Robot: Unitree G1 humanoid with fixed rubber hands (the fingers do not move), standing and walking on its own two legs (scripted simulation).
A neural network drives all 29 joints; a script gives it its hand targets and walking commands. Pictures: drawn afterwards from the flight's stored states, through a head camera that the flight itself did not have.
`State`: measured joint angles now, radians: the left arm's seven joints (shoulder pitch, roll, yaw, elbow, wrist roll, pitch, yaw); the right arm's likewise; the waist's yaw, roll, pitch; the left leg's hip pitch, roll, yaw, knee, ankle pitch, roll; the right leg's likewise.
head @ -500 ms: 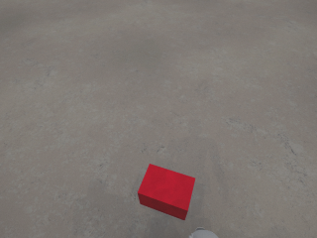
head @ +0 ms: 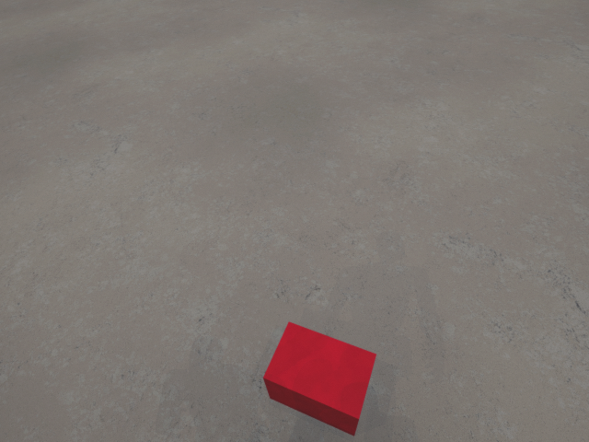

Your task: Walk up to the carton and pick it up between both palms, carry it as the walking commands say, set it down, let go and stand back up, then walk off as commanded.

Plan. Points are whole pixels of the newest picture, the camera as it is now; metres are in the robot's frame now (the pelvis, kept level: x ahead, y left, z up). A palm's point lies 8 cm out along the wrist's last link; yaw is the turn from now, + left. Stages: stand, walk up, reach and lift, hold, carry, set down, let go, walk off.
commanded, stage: walk up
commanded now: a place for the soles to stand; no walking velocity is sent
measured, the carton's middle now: (320, 377) +0.45 -0.01 -0.67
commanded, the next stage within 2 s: none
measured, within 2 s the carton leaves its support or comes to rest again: neither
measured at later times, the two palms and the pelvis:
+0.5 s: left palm out of the picture +0.04 +0.25 -0.12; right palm out of the picture +0.00 -0.26 -0.14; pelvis -0.01 -0.01 +0.00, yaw +2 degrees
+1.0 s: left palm out of the picture +0.09 +0.43 -0.13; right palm out of the picture -0.01 -0.11 -0.15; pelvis -0.03 +0.16 -0.03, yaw -11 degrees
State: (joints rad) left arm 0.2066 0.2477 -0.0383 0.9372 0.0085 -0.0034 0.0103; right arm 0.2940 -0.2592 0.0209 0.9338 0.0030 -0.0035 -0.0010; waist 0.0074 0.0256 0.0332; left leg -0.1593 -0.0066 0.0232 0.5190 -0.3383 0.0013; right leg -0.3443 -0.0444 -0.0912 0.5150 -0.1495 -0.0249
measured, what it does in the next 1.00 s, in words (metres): steps to the left: left foot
